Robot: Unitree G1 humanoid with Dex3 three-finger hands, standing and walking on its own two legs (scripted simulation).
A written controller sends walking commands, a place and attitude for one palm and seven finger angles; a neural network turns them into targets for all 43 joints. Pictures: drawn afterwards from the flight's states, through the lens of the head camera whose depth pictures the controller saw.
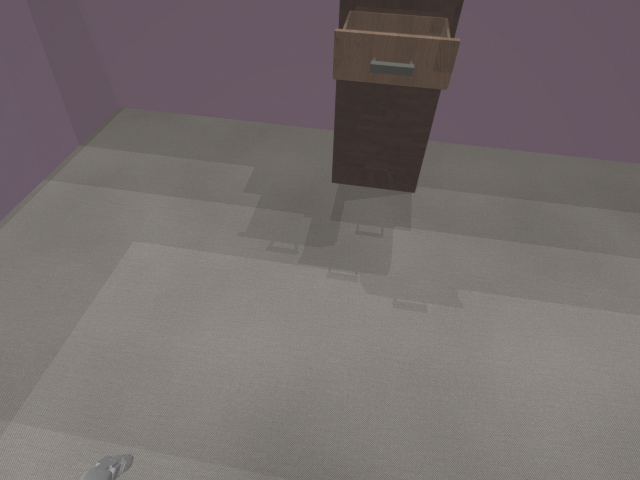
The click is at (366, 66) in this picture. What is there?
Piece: drawer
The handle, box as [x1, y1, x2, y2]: [370, 57, 413, 76]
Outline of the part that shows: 370,64 370,72 412,76 413,64 411,60 408,64 376,61 375,57 373,57 373,60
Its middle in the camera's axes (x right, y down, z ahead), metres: +0.21 -0.51 +1.15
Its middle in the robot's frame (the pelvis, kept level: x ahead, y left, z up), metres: +1.21 -0.16 -0.02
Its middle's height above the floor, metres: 0.75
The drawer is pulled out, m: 0.30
